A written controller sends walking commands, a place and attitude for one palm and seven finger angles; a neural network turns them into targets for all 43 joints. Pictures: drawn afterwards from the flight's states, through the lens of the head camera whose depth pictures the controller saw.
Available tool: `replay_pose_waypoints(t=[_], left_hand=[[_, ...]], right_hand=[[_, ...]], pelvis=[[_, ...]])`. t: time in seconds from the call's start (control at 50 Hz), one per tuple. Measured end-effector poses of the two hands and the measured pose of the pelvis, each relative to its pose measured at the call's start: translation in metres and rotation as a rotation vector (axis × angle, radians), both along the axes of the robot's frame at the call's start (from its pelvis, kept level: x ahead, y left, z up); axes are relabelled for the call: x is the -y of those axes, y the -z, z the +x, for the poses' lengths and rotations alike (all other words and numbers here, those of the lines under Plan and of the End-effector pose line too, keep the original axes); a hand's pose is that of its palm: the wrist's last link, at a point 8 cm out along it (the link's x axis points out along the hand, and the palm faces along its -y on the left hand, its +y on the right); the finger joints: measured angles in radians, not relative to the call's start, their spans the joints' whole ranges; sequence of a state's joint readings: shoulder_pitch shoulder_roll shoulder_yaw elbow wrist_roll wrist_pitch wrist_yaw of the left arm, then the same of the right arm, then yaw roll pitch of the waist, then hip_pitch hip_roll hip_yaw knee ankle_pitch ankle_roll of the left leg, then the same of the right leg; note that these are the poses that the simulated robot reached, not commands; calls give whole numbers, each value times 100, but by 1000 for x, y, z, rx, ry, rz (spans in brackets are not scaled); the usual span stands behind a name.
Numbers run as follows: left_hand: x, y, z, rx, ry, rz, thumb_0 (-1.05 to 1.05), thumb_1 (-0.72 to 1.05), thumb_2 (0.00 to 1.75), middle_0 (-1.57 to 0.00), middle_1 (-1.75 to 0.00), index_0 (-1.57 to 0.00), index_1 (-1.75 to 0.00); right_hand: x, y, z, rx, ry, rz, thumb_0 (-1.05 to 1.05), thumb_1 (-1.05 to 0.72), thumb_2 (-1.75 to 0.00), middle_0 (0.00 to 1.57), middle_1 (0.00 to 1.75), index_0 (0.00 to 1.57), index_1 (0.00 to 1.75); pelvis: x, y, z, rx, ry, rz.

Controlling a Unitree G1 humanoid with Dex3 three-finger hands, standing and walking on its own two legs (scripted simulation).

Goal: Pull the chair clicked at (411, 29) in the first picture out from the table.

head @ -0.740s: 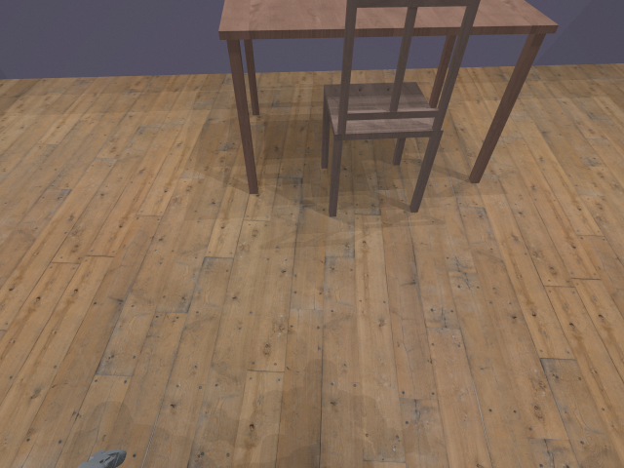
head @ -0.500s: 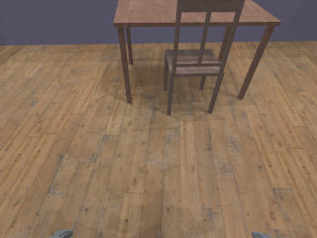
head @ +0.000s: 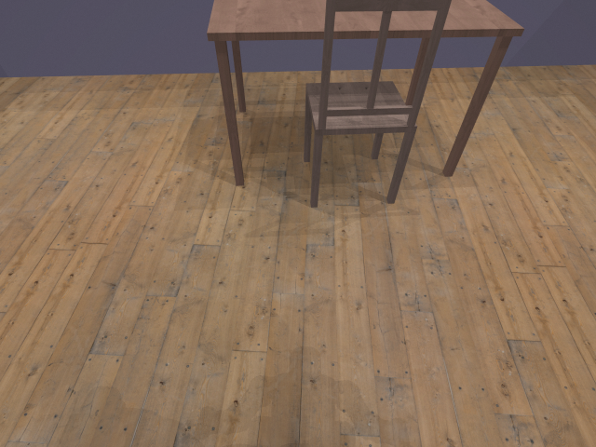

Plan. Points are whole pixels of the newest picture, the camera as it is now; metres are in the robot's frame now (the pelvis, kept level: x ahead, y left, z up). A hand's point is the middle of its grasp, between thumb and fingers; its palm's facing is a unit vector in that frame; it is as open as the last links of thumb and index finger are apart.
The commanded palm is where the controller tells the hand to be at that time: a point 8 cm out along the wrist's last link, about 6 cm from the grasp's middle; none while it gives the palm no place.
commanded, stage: stand and wait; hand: left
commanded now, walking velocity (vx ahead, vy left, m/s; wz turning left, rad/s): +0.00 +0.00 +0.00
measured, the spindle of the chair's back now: (377, 63) +1.33 -0.21 -0.08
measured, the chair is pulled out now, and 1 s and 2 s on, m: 0.00 0.00 0.00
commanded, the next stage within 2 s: look at it before walking up in 0.08 s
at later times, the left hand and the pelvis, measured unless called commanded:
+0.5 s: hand out of the picture +0.08 +0.24 -0.16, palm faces -0.03 -0.95 -0.32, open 7.4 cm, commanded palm none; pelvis +0.00 +0.00 +0.00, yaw +0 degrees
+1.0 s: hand out of the picture +0.07 +0.23 -0.17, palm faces -0.07 -0.95 -0.31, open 7.4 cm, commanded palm none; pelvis +0.00 +0.00 +0.00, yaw -4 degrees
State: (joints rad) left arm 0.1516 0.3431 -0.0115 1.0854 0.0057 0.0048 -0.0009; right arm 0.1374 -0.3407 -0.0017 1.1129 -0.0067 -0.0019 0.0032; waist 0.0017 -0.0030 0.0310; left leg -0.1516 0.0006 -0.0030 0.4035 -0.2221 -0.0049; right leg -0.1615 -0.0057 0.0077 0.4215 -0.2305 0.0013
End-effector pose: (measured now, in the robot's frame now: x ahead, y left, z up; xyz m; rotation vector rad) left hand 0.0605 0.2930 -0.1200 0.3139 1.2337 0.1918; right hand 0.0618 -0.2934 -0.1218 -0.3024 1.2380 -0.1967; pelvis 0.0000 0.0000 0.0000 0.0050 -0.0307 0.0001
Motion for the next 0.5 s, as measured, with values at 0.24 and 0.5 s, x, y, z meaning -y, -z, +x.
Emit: replay_pose_waypoints(t=[0.24, 0.5], left_hand=[[5, -1, 9, 29, 17, -11, 0, 90, 90, -20, -30, -20, -30], [5, 0, 10, 25, 17, -14, 0, 90, 90, -20, -30, -20, -30]], right_hand=[[-3, -1, 0, 19, 3, 8, 1, -90, -90, 20, 30, 20, 30], [-3, -3, 8, 28, -4, 6, 1, -90, -90, 20, 30, 20, 30]], pelvis=[[0, -1, -3, -1, 5, 0], [-1, -1, -1, -5, 5, 0]])
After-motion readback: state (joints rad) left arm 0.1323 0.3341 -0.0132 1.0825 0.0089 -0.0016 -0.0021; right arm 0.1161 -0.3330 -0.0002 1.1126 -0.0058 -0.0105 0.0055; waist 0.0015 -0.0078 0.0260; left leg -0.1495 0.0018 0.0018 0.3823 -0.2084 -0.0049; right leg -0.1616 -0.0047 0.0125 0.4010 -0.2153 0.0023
